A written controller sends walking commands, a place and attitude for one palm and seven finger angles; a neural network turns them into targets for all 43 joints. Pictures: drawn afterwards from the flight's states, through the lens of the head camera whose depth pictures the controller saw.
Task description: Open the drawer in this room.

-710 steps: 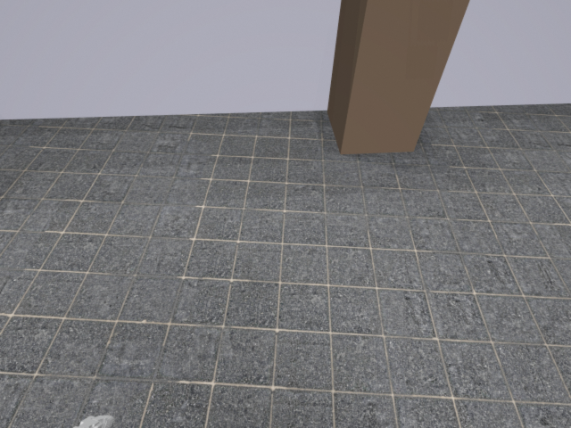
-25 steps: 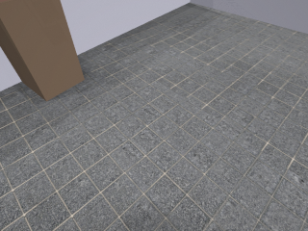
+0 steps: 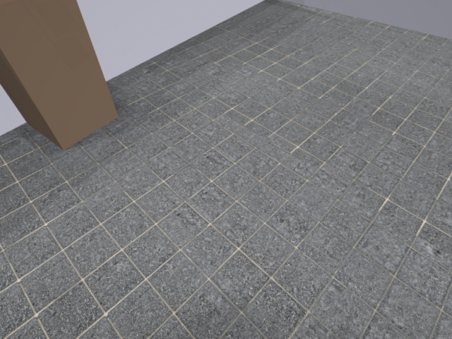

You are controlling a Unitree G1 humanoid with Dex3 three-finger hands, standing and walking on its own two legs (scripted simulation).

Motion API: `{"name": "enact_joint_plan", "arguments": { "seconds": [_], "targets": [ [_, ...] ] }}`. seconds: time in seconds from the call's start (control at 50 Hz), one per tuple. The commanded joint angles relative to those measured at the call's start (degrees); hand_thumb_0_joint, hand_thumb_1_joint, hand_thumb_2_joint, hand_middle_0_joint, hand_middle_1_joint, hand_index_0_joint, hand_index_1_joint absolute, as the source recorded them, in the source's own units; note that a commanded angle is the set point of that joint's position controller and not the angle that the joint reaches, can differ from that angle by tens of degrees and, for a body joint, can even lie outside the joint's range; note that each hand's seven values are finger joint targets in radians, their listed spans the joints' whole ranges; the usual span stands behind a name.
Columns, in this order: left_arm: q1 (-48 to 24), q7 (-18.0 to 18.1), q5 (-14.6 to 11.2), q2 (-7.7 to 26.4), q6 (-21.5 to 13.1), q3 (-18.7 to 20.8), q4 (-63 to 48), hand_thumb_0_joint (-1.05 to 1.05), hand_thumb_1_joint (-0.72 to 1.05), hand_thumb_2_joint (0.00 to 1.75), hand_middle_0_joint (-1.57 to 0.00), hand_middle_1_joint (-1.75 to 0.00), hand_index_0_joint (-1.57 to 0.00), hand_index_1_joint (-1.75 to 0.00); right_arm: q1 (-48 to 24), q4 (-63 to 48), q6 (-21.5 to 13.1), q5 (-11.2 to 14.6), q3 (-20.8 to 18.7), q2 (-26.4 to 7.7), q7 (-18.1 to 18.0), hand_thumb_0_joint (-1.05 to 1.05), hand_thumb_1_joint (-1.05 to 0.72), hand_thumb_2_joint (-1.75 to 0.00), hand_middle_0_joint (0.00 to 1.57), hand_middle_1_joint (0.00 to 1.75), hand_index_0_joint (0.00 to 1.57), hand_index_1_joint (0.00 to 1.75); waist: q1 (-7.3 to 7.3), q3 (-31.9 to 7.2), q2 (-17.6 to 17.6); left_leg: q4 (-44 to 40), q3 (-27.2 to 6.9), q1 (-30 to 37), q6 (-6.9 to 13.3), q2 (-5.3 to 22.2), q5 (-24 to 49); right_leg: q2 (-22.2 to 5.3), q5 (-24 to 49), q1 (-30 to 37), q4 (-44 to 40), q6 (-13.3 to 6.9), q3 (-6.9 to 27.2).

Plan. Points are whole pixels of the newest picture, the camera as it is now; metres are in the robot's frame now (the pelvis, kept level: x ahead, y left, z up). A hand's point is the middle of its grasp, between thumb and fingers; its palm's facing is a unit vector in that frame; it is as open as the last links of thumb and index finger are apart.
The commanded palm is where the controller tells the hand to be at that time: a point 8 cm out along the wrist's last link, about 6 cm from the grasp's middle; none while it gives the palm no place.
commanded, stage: turn or walk to find it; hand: left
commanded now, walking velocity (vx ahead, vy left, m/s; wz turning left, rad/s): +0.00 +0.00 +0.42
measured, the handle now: out of the picture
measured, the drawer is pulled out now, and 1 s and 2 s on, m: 0.00 0.00 0.00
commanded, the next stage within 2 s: stand and wait in 0.02 s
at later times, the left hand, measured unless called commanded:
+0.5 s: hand out of the picture -0.02 +0.17 -0.18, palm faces +0.10 -0.98 -0.19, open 7.3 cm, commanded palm none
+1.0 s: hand out of the picture +0.03 +0.17 -0.16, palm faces +0.18 -0.95 -0.25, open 7.3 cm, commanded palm none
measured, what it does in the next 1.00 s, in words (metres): stands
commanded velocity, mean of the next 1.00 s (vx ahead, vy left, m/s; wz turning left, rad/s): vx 0.00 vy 0.00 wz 0.13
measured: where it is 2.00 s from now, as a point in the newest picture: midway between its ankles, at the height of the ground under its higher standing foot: outside the picture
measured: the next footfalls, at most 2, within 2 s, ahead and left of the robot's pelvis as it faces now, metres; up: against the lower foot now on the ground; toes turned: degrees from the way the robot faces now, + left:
none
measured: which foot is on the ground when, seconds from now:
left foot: down 0.00-1.00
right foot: down 0.00-1.00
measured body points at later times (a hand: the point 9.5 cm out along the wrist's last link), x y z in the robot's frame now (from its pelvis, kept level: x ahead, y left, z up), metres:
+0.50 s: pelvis -0.01 +0.00 +0.00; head +0.01 +0.00 +0.45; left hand -0.02 +0.23 -0.16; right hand +0.03 -0.23 -0.16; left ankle -0.01 +0.13 -0.74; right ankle +0.01 -0.12 -0.74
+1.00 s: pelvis +0.00 -0.03 +0.00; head +0.02 -0.05 +0.45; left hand +0.02 +0.21 -0.14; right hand +0.08 -0.26 -0.17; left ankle -0.03 +0.12 -0.73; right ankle -0.01 -0.12 -0.74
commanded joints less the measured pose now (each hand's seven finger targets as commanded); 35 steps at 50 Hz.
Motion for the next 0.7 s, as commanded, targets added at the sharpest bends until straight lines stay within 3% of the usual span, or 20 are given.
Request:
{"name": "enact_joint_plan", "arguments": {
  "seconds": [0.0,0.04,0.1,0.16,0.18,0.28,0.42,0.56,0.6,0.62,0.64,0.66,0.68],
  "targets": [
    [2.62,0.65,0.0,7.93,-0.3,2.56,-3.24,0.0,0.9,0.9,-0.2,-0.3,-0.2,-0.3,0.17,-4.16,0.01,-0.11,-1.7,-5.98,-0.05,0.0,-0.9,-0.9,0.2,0.3,0.2,0.3,1.33,2.01,-3.17,0.18,-3.33,-9.0,1.21,3.02,3.98,-7.96,-1.99,-0.78,-5.33,-1.8,5.06],
    [2.29,0.64,0.11,7.58,-0.25,2.57,-3.7,0.0,0.9,0.9,-0.2,-0.3,-0.2,-0.3,0.56,-4.43,0.05,-0.19,-1.77,-5.27,-0.06,0.0,-0.9,-0.9,0.2,0.3,0.2,0.3,1.06,1.62,-4.41,1.69,-3.18,-7.57,1.21,2.48,3.04,-8.57,-4.79,-3.46,-6.38,-2.47,6.0],
    [1.28,0.6,0.18,6.33,-0.22,2.2,-3.94,0.0,0.9,0.9,-0.2,-0.3,-0.2,-0.3,1.19,-4.41,-0.28,-0.26,-1.76,-5.19,-0.05,0.0,-0.9,-0.9,0.2,0.3,0.2,0.3,0.49,1.45,-0.36,-1.12,-5.71,-6.57,1.94,3.97,3.61,-5.96,-5.56,-5.07,-4.26,-1.31,3.83],
    [2.18,0.48,0.24,4.81,-0.33,1.67,-3.48,0.0,0.9,0.9,-0.2,-0.3,-0.2,-0.3,-0.36,-4.73,-0.98,-0.12,-1.71,-6.54,-0.24,0.0,-0.9,-0.9,0.2,0.3,0.2,0.3,1.37,1.59,4.02,-6.35,-9.39,-9.01,3.12,6.51,3.32,-3.16,-0.86,-1.37,-1.69,0.31,1.39],
    [3.04,0.46,0.3,4.7,-0.48,1.54,-3.07,0.0,0.9,0.9,-0.2,-0.3,-0.2,-0.3,-0.86,-4.96,-1.17,0.04,-1.75,-6.82,-0.27,0.0,-0.9,-0.9,0.2,0.3,0.2,0.3,1.8,0.79,3.48,-6.49,-9.48,-9.2,3.18,6.63,3.8,-3.13,0.72,0.35,-1.81,0.4,1.41],
    [3.86,0.37,0.32,5.18,-0.91,1.05,-1.8,0.0,0.9,0.9,-0.2,-0.3,-0.2,-0.3,-1.52,-4.81,-1.34,0.06,-1.4,-6.65,-0.34,0.0,-0.9,-0.9,0.2,0.3,0.2,0.3,1.34,1.69,1.05,-5.6,-6.68,-6.57,2.12,4.9,4.7,-4.28,1.95,-0.27,-4.94,-0.15,3.11],
    [2.98,0.32,0.34,7.37,-0.41,2.39,-3.55,0.0,0.9,0.9,-0.2,-0.3,-0.2,-0.3,-3.38,-7.27,-0.42,-0.13,-1.82,-8.19,0.04,0.0,-0.9,-0.9,0.2,0.3,0.2,0.3,1.47,1.65,0.14,-2.4,-6.91,-10.33,2.14,4.02,4.74,-6.09,-1.72,-0.54,-4.0,-0.3,2.58],
    [0.04,0.21,0.68,10.69,0.0,4.26,-7.53,0.0,0.9,0.9,-0.2,-0.3,-0.2,-0.3,-3.02,-10.5,0.26,-0.38,-2.97,-8.52,0.51,0.0,-0.9,-0.9,0.2,0.3,0.2,0.3,0.73,-2.53,-5.08,8.59,-4.16,-10.91,1.43,2.19,4.53,-13.21,-2.26,-2.33,-4.11,-3.79,3.53],
    [-2.26,0.23,0.72,10.57,0.32,4.48,-9.08,0.0,0.9,0.9,-0.2,-0.3,-0.2,-0.3,-2.47,-11.24,0.35,-0.54,-3.22,-9.21,0.69,0.0,-0.9,-0.9,0.2,0.3,0.2,0.3,-0.03,-2.0,-1.9,6.36,-7.39,-11.37,2.21,3.55,4.97,-11.36,-4.35,-4.54,-0.33,-2.73,1.05],
    [-2.66,0.11,0.63,9.48,0.44,4.33,-9.39,0.0,0.9,0.9,-0.2,-0.3,-0.2,-0.3,-2.44,-11.34,0.09,-0.69,-3.17,-9.8,0.68,0.0,-0.9,-0.9,0.2,0.3,0.2,0.3,-0.02,-1.54,2.46,2.33,-11.54,-11.92,3.13,4.83,6.51,-8.17,-5.25,-5.08,3.36,-1.26,-0.85],
    [-2.23,0.04,0.4,7.92,0.44,4.0,-9.6,0.0,0.9,0.9,-0.2,-0.3,-0.2,-0.3,-2.57,-11.65,-0.28,-0.85,-3.26,-11.3,0.53,0.0,-0.9,-0.9,0.2,0.3,0.2,0.3,0.02,-1.56,8.6,-3.51,-18.36,-12.12,4.87,7.72,8.85,-3.47,-4.95,-5.15,9.47,0.73,-2.8],
    [-1.98,0.07,0.35,6.59,0.42,3.39,-9.82,0.0,0.9,0.9,-0.2,-0.3,-0.2,-0.3,-2.74,-11.68,-0.67,-0.8,-3.53,-13.14,0.11,0.0,-0.9,-0.9,0.2,0.3,0.2,0.3,0.26,-2.22,12.8,-7.63,-25.34,-9.4,7.85,11.39,12.51,0.03,-7.33,-7.27,15.24,1.7,-2.73],
    [-2.85,0.11,0.47,6.4,0.31,3.11,-10.08,0.0,0.9,0.9,-0.2,-0.3,-0.2,-0.3,-1.7,-11.42,-1.07,-0.64,-3.61,-13.33,-0.31,0.0,-0.9,-0.9,0.2,0.3,0.2,0.3,-0.31,-2.97,13.49,-8.6,-27.83,-6.77,10.41,13.03,17.87,0.41,-13.42,-9.6,20.51,1.41,0.25]
  ]
}}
